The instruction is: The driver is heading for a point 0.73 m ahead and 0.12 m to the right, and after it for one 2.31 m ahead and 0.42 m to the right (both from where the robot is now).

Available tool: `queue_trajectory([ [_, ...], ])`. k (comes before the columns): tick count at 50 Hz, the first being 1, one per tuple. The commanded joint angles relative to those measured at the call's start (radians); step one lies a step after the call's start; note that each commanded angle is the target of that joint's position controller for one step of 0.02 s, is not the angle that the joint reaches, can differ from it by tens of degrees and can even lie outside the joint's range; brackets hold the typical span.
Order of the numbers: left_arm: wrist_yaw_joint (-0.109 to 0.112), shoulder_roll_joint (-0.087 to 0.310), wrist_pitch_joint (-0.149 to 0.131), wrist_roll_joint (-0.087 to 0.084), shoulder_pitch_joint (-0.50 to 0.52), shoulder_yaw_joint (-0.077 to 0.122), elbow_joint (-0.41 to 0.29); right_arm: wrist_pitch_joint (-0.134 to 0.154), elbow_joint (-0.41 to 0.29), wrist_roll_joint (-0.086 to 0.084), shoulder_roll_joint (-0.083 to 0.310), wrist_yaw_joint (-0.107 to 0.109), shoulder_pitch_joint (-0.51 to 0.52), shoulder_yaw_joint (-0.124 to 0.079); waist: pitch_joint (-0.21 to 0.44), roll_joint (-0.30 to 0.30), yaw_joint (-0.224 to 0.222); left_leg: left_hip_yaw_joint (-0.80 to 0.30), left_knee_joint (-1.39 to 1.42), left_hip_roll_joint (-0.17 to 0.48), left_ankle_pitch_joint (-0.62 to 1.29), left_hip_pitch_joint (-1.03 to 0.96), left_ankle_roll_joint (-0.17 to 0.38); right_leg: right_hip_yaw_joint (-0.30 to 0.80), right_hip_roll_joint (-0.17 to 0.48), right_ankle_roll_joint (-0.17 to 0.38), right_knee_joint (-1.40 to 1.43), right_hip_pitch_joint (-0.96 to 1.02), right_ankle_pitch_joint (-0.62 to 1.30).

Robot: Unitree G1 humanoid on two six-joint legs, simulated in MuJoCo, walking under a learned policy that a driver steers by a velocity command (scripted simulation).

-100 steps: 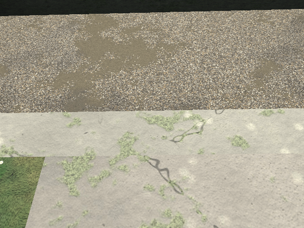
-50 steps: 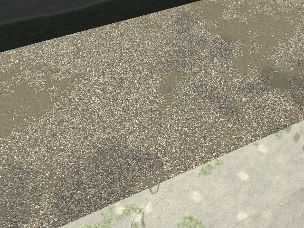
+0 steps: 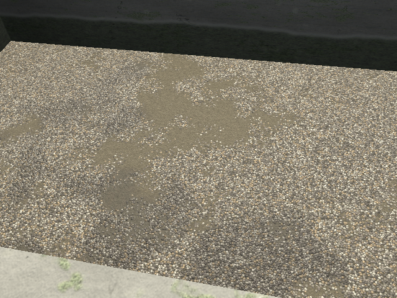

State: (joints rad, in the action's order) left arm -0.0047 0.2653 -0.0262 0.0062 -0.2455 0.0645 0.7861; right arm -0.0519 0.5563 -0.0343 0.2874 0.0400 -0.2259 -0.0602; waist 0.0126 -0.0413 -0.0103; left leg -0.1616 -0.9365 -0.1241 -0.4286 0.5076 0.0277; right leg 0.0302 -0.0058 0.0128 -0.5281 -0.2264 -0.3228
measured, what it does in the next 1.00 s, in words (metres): walks ahead, turning right: left foot, then right foot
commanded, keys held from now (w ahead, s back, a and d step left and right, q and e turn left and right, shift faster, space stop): w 0.30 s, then w+e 0.70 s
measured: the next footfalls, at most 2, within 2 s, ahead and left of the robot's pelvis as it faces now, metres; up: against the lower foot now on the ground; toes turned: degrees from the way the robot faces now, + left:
left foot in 0.32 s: +0.20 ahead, +0.17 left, +0.00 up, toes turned +4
right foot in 0.84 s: +0.38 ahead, -0.08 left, +0.00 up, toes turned -19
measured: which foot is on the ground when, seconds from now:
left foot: up 0.00-0.30, down 0.32-0.84, up 0.86-1.00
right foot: down 0.00-0.32, up 0.34-0.82, down 0.84-1.00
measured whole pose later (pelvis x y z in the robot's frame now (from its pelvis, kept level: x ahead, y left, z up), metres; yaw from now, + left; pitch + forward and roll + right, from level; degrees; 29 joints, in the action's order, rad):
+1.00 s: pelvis +0.29 +0.03 -0.02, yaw -15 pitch +2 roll +1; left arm 0.02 0.23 0.06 0.05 -0.27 -0.01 0.56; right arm -0.03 0.61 0.07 0.30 0.05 -0.09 -0.01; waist -0.07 -0.04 -0.01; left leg -0.09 -1.35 -0.03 -0.49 0.60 -0.08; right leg 0.06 -0.11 0.07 -0.72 -0.49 -0.25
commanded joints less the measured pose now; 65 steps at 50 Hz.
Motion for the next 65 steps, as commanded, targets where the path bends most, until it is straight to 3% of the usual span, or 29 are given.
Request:
queue_trajectory([
  [1,0.023,0.111,-0.02,-0.009,0.042,0.014,-0.082,0.024,-0.062,0.012,0.091,-0.005,0.01,-0.036,-0.09,0.197,0.009,-0.026,-0.2,0.077,0.105,0.355,-0.03,0.353,0.261,0.167,0.294,0.16,-0.212],
  [4,0.036,0.11,-0.018,0.007,-0.045,0.009,-0.058,0.041,-0.039,0.008,0.043,-0.021,-0.002,-0.017,-0.095,0.177,-0.01,0.02,-0.186,0.094,0.207,0.307,-0.041,0.244,0.222,0.178,0.316,0.119,-0.152],
  [11,0.022,0.185,-0.002,-0.025,-0.124,0.023,-0.053,0.089,-0.044,0.008,0.016,-0.064,0.142,0.021,-0.108,0.192,-0.086,0.193,0.241,0.136,0.195,0.038,-0.024,0.107,0.231,0.197,0.272,0.021,0.086],
  [14,0.019,0.194,0.011,-0.046,-0.129,0.023,-0.048,0.096,0.015,0.005,0.057,-0.066,-0.008,-0.003,-0.079,0.176,0.002,0.217,0.365,0.105,0.247,-0.161,0.013,0.128,0.27,0.178,0.209,0.017,0.183],
  [15,0.016,0.174,0.01,-0.048,-0.119,0.016,-0.049,0.101,0.061,0.013,0.08,-0.057,-0.128,-0.02,-0.028,0.143,0.065,0.225,0.394,0.085,0.28,-0.312,0.032,0.09,0.232,0.153,0.088,-0.009,0.301],
  [16,0.013,0.124,0.005,-0.046,-0.116,0.002,-0.063,0.102,0.087,0.022,0.139,-0.049,-0.258,-0.044,0.064,0.052,0.132,0.061,0.413,0.207,0.316,-0.504,0.074,0.016,0.15,0.084,-0.195,-0.115,0.261],
  [17,0.013,0.018,-0.016,-0.04,-0.209,-0.026,-0.096,0.099,0.087,0.039,0.246,-0.047,-0.331,-0.061,0.2,-0.236,0.094,-0.416,0.543,0.474,0.157,-0.711,0.232,-0.021,-0.009,0.006,-0.6,-0.386,-0.187],
  [18,0.022,0.092,-0.027,-0.063,-0.172,-0.004,-0.099,0.105,0.092,0.033,0.165,-0.06,-0.338,-0.044,0.177,-0.179,0.129,-0.556,0.647,0.505,-0.029,-0.63,0.263,0.147,-0.039,0.011,-0.721,-0.48,-0.242],
  [19,0.029,0.127,-0.019,-0.076,-0.119,0.011,-0.118,0.11,0.103,0.025,0.111,-0.067,-0.277,-0.026,0.051,-0.138,0.104,-0.429,0.654,0.494,-0.091,-0.543,0.235,0.152,-0.01,0.019,-0.775,-0.542,-0.192],
  [21,0.044,0.112,-0.002,-0.042,-0.088,0.016,-0.13,0.111,0.106,0.033,0.053,-0.068,-0.183,-0.01,-0.013,-0.086,0.061,-0.247,0.652,0.413,-0.075,-0.425,0.178,0.127,0.043,0.02,-0.753,-0.554,-0.06],
  [23,0.034,0.101,0.02,-0.042,-0.143,0.024,-0.111,0.124,0.103,0.052,0.005,-0.062,-0.112,0.003,-0.018,-0.104,0.013,-0.127,0.671,0.362,0.035,-0.33,0.145,0.138,0.061,0.011,-0.696,-0.481,0.067],
  [30,0.038,0.044,0.05,-0.015,-0.093,0.011,-0.134,0.129,0.21,0.066,0.047,-0.029,-0.159,-0.012,-0.074,-0.035,0.004,0.067,0.616,0.399,0.436,-0.321,0.121,0.188,0.045,0.028,-0.492,-0.571,0.304],
  [33,0.005,0.025,0.049,-0.008,-0.026,0.001,-0.168,0.111,0.243,0.059,0.046,-0.017,-0.153,-0.004,-0.063,-0.044,0.025,0.198,0.553,0.373,0.606,-0.287,0.093,0.09,0.039,0.048,-0.376,-0.486,0.398],
  [35,-0.006,0.019,0.066,-0.016,-0.04,-0.002,-0.171,0.103,0.241,0.082,0.064,-0.017,-0.131,0.004,-0.051,-0.082,0.019,0.242,0.517,0.369,0.627,-0.186,0.106,-0.035,0.024,0.032,-0.458,-0.328,0.308],
  [38,-0.005,0.016,0.077,-0.016,0.006,-0.013,-0.222,0.078,0.234,0.058,0.102,-0.021,-0.126,-0.007,-0.096,-0.054,0.039,0.245,0.434,0.405,0.683,-0.243,0.119,-0.071,0.025,0.051,-0.423,-0.364,0.093],
  [40,-0.003,0.037,0.079,-0.016,-0.098,-0.002,-0.226,0.073,0.214,0.037,0.138,-0.014,-0.086,-0.019,-0.034,-0.12,-0.019,0.279,0.289,0.381,0.897,-0.243,0.094,-0.111,-0.029,0.081,-0.346,-0.163,-0.028],
  [41,-0.001,0.096,0.077,-0.002,-0.274,0.027,-0.187,0.075,0.207,0.034,0.161,-0.007,-0.023,-0.019,0.02,-0.105,-0.135,0.296,0.071,0.335,0.999,-0.19,0.059,-0.084,-0.059,0.13,-0.214,0.037,0.102],
  [42,0.02,0.195,0.078,0.028,-0.366,0.052,-0.191,0.076,0.203,0.044,0.169,0.006,0.018,-0.019,0.06,0.077,-0.19,0.335,-0.384,0.178,0.676,-0.118,-0.024,0.087,0.03,0.229,-0.034,0.144,0.661],
  [43,0.011,0.219,0.067,0.059,-0.205,0.018,-0.244,0.089,0.148,0.084,0.029,-0.017,-0.132,0.014,0.131,0.391,0.025,0.168,-0.616,0.036,-0.168,0.12,-0.066,0.451,0.214,0.393,-0.043,0.236,1.13],
  [44,-0.002,0.184,0.059,0.06,-0.114,0.009,-0.291,0.097,0.1,0.073,0.106,-0.018,-0.117,0.006,0.264,0.406,-0.007,0.023,-0.641,0.035,-0.163,0.135,-0.098,0.646,0.308,0.482,0.093,0.168,0.888],
  [45,-0.004,0.15,0.056,0.05,-0.06,-0.001,-0.304,0.086,0.055,0.038,0.166,-0.004,0.006,-0.009,0.162,0.275,-0.009,0.035,-0.672,0.053,-0.139,0.181,-0.112,0.597,0.291,0.447,0.103,0.049,0.705],
  [47,0.016,0.095,0.061,0.029,0.017,-0.031,-0.315,0.039,0.02,0.09,0.099,0.027,0.039,0.018,0.042,0.112,0.051,0.06,-0.57,0.102,-0.072,0.15,-0.115,0.408,0.195,0.332,0.057,-0.152,0.632],
  [50,0.039,0.082,0.085,0.064,0.033,-0.059,-0.338,0.015,-0.049,0.13,0.028,0.014,0.073,0.072,0.122,0.08,0.073,0.053,-0.227,0.112,-0.053,0.064,-0.121,0.334,0.12,0.252,0.028,-0.09,0.704],
  [53,0.049,0.133,0.105,0.045,0.025,-0.047,-0.335,0.034,-0.051,0.098,0.042,-0.006,0.145,0.089,0.248,0.119,0.018,0.074,0.116,0.1,0.079,-0.095,-0.111,0.339,0.09,0.192,0.039,0.071,0.676],
  [55,0.046,0.149,0.119,0.03,0.085,-0.048,-0.369,0.042,-0.069,0.078,0.062,-0.023,0.193,0.094,0.204,0.126,0.004,0.055,0.229,0.115,0.146,-0.123,-0.098,0.418,0.106,0.187,0.101,0.062,0.371],
  [59,0.023,0.112,0.112,0.016,0.193,-0.08,-0.422,0.048,-0.102,0.126,0.038,-0.054,0.207,0.115,0.095,0.116,0.038,0.119,0.398,0.13,0.214,-0.316,-0.058,0.43,0.048,0.151,0.131,-0.12,0.141],
  [61,0.013,0.09,0.106,0.01,0.139,-0.094,-0.425,0.053,-0.11,0.136,0.07,-0.058,0.237,0.111,0.125,-0.021,-0.007,0.072,0.38,0.203,0.275,-0.448,0.013,0.363,-0.001,0.097,0.107,-0.215,-0.031],
  [63,0.007,0.09,0.104,0.002,0.196,-0.098,-0.445,0.05,-0.132,0.129,0.087,-0.054,0.259,0.103,0.04,-0.095,0.007,0.008,0.492,0.231,0.127,-0.409,0.053,0.287,-0.037,0.056,0.036,-0.263,-0.072],
  [65,0.004,0.082,0.096,0.011,0.22,-0.103,-0.461,0.046,-0.143,0.116,0.092,-0.046,0.255,0.104,0.002,-0.076,0.004,-0.045,0.565,0.272,0.051,-0.374,0.08,0.225,-0.033,0.033,-0.014,-0.259,-0.032],
])
Velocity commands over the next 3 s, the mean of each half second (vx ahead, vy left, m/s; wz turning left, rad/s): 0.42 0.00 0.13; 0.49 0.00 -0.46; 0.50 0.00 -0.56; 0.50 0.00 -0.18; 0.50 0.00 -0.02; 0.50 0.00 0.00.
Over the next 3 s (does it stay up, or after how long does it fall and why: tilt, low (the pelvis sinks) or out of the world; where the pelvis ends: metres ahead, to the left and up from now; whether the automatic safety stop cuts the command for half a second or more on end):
stays up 0.38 0.06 0.01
